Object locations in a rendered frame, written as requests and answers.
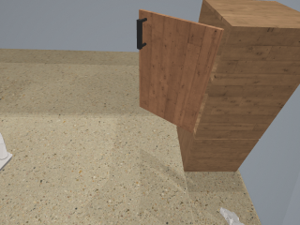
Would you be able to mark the robot right hand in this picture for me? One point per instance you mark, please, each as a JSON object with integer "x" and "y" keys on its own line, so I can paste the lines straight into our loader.
{"x": 231, "y": 217}

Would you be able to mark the handle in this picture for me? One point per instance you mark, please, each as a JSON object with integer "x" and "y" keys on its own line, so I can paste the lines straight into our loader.
{"x": 139, "y": 24}

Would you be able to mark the robot left hand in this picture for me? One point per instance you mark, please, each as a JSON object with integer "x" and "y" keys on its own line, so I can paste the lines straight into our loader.
{"x": 5, "y": 157}

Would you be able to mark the cupboard door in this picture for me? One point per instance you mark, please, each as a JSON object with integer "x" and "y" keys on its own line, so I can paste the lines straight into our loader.
{"x": 175, "y": 66}

